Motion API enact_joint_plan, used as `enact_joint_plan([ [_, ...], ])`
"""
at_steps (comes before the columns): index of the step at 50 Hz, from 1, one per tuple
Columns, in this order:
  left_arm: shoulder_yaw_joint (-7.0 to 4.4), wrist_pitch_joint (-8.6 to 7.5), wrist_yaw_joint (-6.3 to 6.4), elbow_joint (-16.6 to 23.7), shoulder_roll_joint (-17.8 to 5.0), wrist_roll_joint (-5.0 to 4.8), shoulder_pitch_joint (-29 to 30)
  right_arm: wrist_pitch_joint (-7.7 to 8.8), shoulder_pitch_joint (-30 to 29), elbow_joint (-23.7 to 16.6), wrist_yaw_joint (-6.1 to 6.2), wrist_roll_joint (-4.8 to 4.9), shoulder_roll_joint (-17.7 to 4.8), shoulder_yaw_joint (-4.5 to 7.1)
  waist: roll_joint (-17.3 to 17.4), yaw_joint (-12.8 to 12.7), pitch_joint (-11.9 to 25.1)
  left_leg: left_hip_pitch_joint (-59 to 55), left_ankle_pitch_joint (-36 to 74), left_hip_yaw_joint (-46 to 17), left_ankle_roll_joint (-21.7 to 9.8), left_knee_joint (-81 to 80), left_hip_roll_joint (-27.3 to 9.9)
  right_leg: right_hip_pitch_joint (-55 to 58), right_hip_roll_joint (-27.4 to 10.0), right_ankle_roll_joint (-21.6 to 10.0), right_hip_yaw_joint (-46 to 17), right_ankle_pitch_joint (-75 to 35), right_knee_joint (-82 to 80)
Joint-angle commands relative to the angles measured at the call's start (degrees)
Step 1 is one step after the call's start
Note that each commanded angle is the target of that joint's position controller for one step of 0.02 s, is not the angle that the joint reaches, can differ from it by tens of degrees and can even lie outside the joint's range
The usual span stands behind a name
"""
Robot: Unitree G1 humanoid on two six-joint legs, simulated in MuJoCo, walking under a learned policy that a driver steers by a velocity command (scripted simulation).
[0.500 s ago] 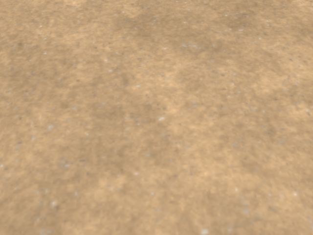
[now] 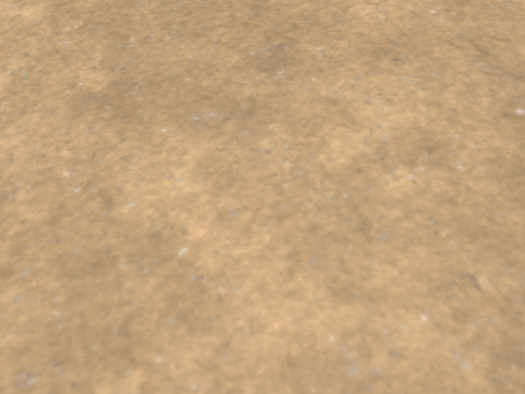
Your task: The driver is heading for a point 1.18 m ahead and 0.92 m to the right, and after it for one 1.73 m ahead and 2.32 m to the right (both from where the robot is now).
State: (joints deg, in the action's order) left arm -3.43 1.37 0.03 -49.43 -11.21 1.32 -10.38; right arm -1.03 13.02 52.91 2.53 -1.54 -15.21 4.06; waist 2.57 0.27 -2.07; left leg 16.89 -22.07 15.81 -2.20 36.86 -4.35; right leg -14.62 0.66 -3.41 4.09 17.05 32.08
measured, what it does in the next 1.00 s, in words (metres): steps on the spot, turning right: left foot, then right foot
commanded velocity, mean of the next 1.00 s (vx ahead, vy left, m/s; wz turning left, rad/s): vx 0.07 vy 0.00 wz -0.58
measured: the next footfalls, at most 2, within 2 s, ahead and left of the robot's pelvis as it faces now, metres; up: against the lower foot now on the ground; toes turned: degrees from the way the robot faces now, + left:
left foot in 0.48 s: +0.09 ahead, +0.11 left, +0.00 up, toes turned -20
right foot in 0.98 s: -0.01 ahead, -0.10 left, +0.00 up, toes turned -38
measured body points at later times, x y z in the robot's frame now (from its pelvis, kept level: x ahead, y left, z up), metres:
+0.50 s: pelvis +0.01 +0.02 +0.00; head +0.05 +0.03 +0.45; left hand +0.18 +0.27 -0.13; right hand +0.08 -0.28 -0.10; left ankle +0.05 +0.12 -0.73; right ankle -0.01 -0.09 -0.73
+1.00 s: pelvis +0.02 -0.01 +0.00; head +0.02 -0.03 +0.45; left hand +0.31 +0.12 -0.08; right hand -0.10 -0.29 -0.12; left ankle +0.05 +0.12 -0.73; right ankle -0.04 -0.07 -0.73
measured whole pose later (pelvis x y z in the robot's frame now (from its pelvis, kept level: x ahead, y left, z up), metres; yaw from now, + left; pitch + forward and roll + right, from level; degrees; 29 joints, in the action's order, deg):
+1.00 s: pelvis +0.02 -0.01 +0.00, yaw -35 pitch +0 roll +1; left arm -3.4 1.7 -4.7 -41.5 -17.0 1.9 -8.3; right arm -0.2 18.5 44.4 -0.1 -1.6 -18.9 4.4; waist 1.9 2.2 -0.8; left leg 10.2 -22.2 13.1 -0.4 32.2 -6.5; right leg -13.0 1.0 -4.0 3.6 19.3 29.7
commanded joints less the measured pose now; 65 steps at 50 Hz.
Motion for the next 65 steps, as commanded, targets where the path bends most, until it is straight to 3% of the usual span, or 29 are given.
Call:
enact_joint_plan([
  [1,-3.81,-0.47,1.03,0.55,-14.28,-0.04,-11.66,-0.89,-3.16,-6.37,0.12,0.23,-3.53,0.44,-10.77,-4.1,2.33,17.53,-14.83,-12.37,4.07,23.45,2.76,12.21,-22.6,-16.82,-27.37,-42.45,-13.58],
  [3,-2.85,0.21,1.53,2.41,-11.24,-0.57,-4.18,-0.5,-1.69,-5.7,-0.5,1.23,-3.3,0.53,-6.81,-0.33,1.06,18.3,-5.45,-15.83,4.23,25.0,1.87,9.78,-15.08,-12.87,-19.41,-36.53,-13.33],
  [5,-2.34,0.25,1.51,4.3,-9.74,-1.17,-0.22,-0.22,-0.88,-5.61,-0.94,-0.24,-5.15,1.04,-8.04,0.74,3.21,17.68,-0.56,-16.05,4.45,25.66,2.44,11.26,-11.67,-11.03,-16.75,-40.12,-12.46],
  [8,-2.68,-0.39,0.94,4.21,-11.13,-1.21,-2.89,-0.76,-0.81,-6.58,-1.15,0.21,-4.24,0.9,-6.2,0.15,5.37,16.98,0.78,-16.47,5.24,24.89,2.92,12.49,-11.22,-11.25,-17.53,-40.95,-11.76],
  [13,-3.21,-0.23,0.96,4.32,-13.18,-0.52,-5.64,-1.36,-4.22,-9.25,-0.68,0.61,-4.12,0.51,-8.88,-1.81,3.97,16.54,-0.5,-17.31,5.55,16.53,3.45,11.87,-11.11,-11.53,-22.39,-33.25,-11.73],
  [18,-3.68,0.29,0.34,5.74,-14.57,-0.1,-4.06,-0.8,-5.44,-11.47,-0.46,1.1,-4.31,0.09,-9.58,-2.12,4.38,9.93,-1.35,-17.91,4.29,9.5,5.16,7.66,-10.36,-10.85,-26.76,-30.58,-10.11],
  [21,-3.88,0.66,-0.07,6.63,-15.01,-0.15,-1.61,-0.15,-3.49,-12.28,-0.22,1.56,-4.68,-0.05,-10.47,-1.05,4.74,3.59,-1.55,-18.18,3.15,2.04,6.51,5.54,-9.36,-8.92,-30.21,-31.28,-8.54],
  [23,-3.76,0.98,-0.11,7.51,-14.64,-0.97,1.89,0.65,1.2,-11.55,0.16,1.39,-4.34,-0.18,-9.53,2.39,4.49,-6.14,6.79,-17.66,2.49,-12.9,6.88,1.12,-5.98,-4.79,-30.3,-24.54,-5.85],
  [24,-3.11,0.83,0.03,8.21,-12.34,-1.37,1.63,1.24,2.78,-11.45,0.71,0.6,-7.14,0.41,-4.58,2.4,4.77,-12.4,8.58,-23.12,1.28,-20.4,0.45,-4.34,-2.3,-1.34,-27.46,-13.8,-1.17],
  [25,-1.86,0.61,0.19,8.96,-6.88,-1.64,-2.51,1.23,0.8,-12.95,1.06,0.1,-12.8,1.18,10.35,-0.61,5.77,-18.15,14.79,-39.4,-3.22,-24.23,-15.71,-13.72,6.96,2.15,-15.73,9.41,11.73],
  [26,-3.13,0.99,0.55,8.12,-12.22,0.16,-3.92,0.64,0.09,-13.46,0.44,0.25,-13.7,1.44,9.92,-0.42,5.56,-11.04,21.81,-43.46,-9.75,-22.61,-20.15,-14.87,7.97,2.7,-10.67,19.43,22.0],
  [27,-3.72,1.26,0.27,7.5,-13.83,0.62,-3.97,0.55,-1.11,-14.18,0.0,0.35,-10.39,0.57,5.9,-1.43,3.46,-8.11,23.25,-40.15,-11.24,-22.29,-18.47,-14.12,5.47,2.78,-11.58,17.08,28.61],
  [28,-3.9,1.57,-0.31,6.57,-13.61,0.51,-3.8,0.58,-4.38,-14.76,-0.24,0.65,-7.48,-0.21,3.41,-2.51,0.79,-5.81,22.33,-33.62,-9.86,-21.99,-14.45,-14.08,4.09,3.17,-11.38,12.95,31.73],
  [29,-3.91,1.92,-0.97,5.94,-13.24,0.14,-4.67,0.49,-6.84,-15.6,-0.23,0.43,-6.46,-0.54,4.02,-3.39,0.48,-5.96,22.02,-28.13,-7.91,-21.63,-10.59,-14.01,3.74,3.91,-10.21,9.54,33.61],
  [31,-3.6,2.33,-2.14,5.68,-12.57,-0.25,-5.07,0.71,-5.88,-15.79,0.17,0.2,-6.63,-0.51,6.48,-2.39,1.75,-9.03,28.85,-22.6,-7.73,-20.26,-8.01,-15.26,3.65,5.71,-8.28,6.9,35.55],
  [35,-2.88,2.94,-2.66,7.63,-11.52,-0.53,-0.57,1.01,-0.37,-14.49,0.12,0.17,-7.6,0.11,5.76,0.76,2.92,-15.34,30.78,-20.62,-9.5,-19.06,-10.31,-17.51,2.38,7.38,-6.76,6.71,30.59],
  [38,-2.39,3.24,-3.8,9.5,-11.52,0.17,2.92,1.23,2.62,-13.66,-0.52,-0.19,-9.0,0.83,7.24,2.95,2.7,-16.5,3.9,-22.7,-9.51,-24.47,-12.21,-18.06,0.09,6.5,-5.3,5.97,23.68],
  [41,-1.8,2.92,-5.11,11.18,-10.82,0.34,5.75,1.74,2.81,-13.34,-1.18,-0.43,-10.56,1.5,6.45,3.36,0.59,-14.3,-6.46,-22.37,-8.8,-27.5,-13.72,-15.62,-1.19,5.04,-3.49,6.76,16.71],
  [46,-0.96,1.25,-5.54,12.12,-9.93,-0.19,5.63,2.24,2.41,-12.58,-2.39,-0.5,-12.32,2.36,5.35,1.98,-0.5,-7.3,-6.15,-16.61,-7.08,-26.6,-13.87,-3.38,-0.43,0.45,0.94,8.21,3.91],
  [48,-0.81,0.25,-5.0,9.54,-9.39,0.5,-1.46,1.74,0.3,-12.6,-2.57,0.47,-11.91,2.34,2.62,-2.17,0.06,-0.32,-7.55,-11.44,-5.18,-19.74,-11.62,8.44,1.62,-1.3,2.85,2.1,-5.65],
  [49,-1.57,-0.4,-4.28,6.33,-11.22,0.93,-8.85,1.66,0.3,-12.72,-2.62,0.31,-9.69,1.66,-2.41,-4.77,2.22,6.14,-9.12,-7.37,-3.33,-10.13,-8.52,18.03,2.56,-2.35,0.65,4.78,-8.64],
  [50,-2.83,-1.18,-3.28,4.84,-16.05,1.41,-15.8,1.5,-0.57,-14.13,-3.15,-0.41,-4.53,0.02,-17.66,-7.76,3.61,17.14,-13.17,-1.02,-0.53,12.44,-2.69,24.73,-10.7,-5.19,-19.61,20.2,-17.57],
  [51,-3.45,-1.73,-2.65,7.29,-21.48,0.04,-15.3,1.59,-5.58,-18.21,-3.56,-1.51,-4.46,-0.17,-20.16,-7.7,-1.26,33.59,-14.73,-8.78,0.98,22.51,5.04,22.77,-21.62,-11.88,-46.77,31.24,-25.96],
  [52,-2.81,-1.51,-2.02,7.01,-18.28,-0.45,-13.42,1.97,-7.2,-18.5,-4.18,-1.81,-8.5,0.7,-11.3,-6.94,-4.89,34.7,-8.53,-15.88,0.79,25.49,0.69,19.83,-21.1,-13.32,-41.54,26.26,-25.0],
  [53,-1.86,-1.72,-1.6,7.47,-15.96,-0.64,-10.41,2.78,-5.18,-17.29,-5.06,-0.45,-9.12,0.89,-10.33,-4.04,-5.61,32.47,-1.19,-16.24,0.86,24.55,-0.61,17.83,-17.64,-12.16,-35.34,18.93,-24.18],
  [54,-1.5,-2.19,-1.34,7.75,-14.85,-0.59,-8.49,3.45,-2.99,-15.74,-5.37,-0.23,-9.38,0.89,-8.97,-2.18,-5.47,29.48,3.18,-16.26,1.45,22.69,-1.26,16.7,-13.94,-10.72,-29.7,9.19,-24.14],
  [56,-1.02,-3.37,-0.93,8.18,-13.85,-0.72,-6.95,3.13,-0.52,-13.65,-5.43,-1.56,-9.38,0.85,-8.11,-0.63,-2.61,25.19,7.88,-15.28,2.92,22.06,-0.94,16.58,-10.08,-9.58,-23.37,-8.31,-23.01],
  [58,-1.14,-4.29,-1.07,6.92,-14.2,-1.36,-9.43,2.42,-1.21,-13.95,-5.29,-1.55,-8.12,0.52,-6.62,-0.33,-0.88,24.64,9.55,-14.61,4.03,21.97,-0.12,16.66,-9.17,-10.0,-20.95,-20.42,-21.3],
  [65,-1.47,-4.64,-0.16,3.58,-14.56,-0.92,-16.64,2.43,-15.59,-19.12,-5.47,-0.52,-5.25,-1.22,-7.62,-4.55,-3.78,25.27,16.94,-13.68,4.84,6.04,2.2,15.43,-7.91,-10.06,-21.48,-26.86,-19.89],
])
